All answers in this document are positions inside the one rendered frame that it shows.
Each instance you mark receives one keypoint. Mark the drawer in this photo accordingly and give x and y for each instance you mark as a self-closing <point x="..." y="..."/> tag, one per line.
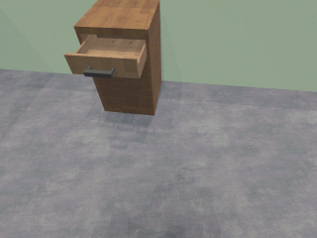
<point x="128" y="54"/>

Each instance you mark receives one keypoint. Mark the handle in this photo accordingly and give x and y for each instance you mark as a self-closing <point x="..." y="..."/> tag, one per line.
<point x="99" y="73"/>

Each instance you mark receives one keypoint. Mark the cabinet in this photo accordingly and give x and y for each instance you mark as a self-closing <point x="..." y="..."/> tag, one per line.
<point x="130" y="18"/>

